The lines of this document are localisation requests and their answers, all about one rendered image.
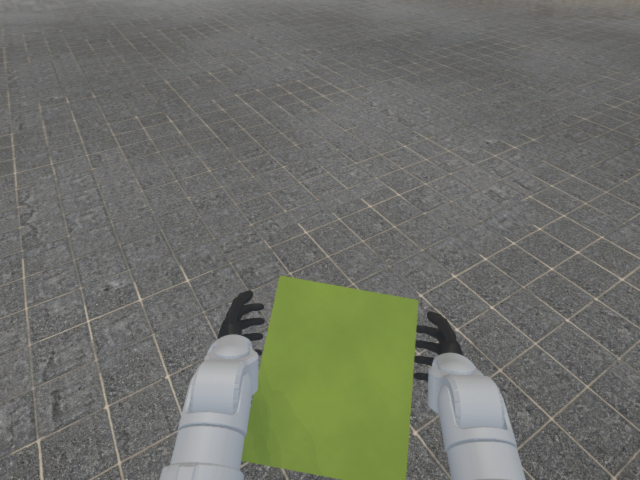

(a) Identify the robot left forearm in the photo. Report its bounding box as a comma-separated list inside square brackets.
[160, 334, 259, 480]

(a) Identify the robot left hand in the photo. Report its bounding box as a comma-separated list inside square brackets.
[217, 290, 265, 356]

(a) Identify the robot right forearm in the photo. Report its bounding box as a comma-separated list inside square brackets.
[428, 353, 526, 480]

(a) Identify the robot right hand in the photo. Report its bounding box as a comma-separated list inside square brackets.
[414, 311, 464, 381]

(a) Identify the carton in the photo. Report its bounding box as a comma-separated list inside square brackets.
[241, 276, 418, 480]

